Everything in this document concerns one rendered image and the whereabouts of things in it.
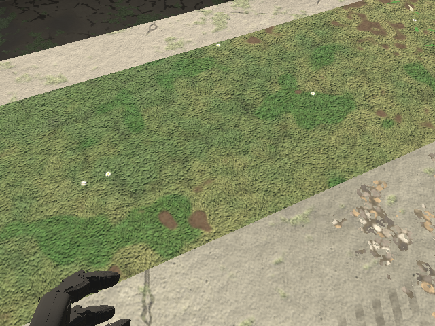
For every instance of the robot left hand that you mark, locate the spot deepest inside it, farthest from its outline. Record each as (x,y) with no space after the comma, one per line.
(54,308)

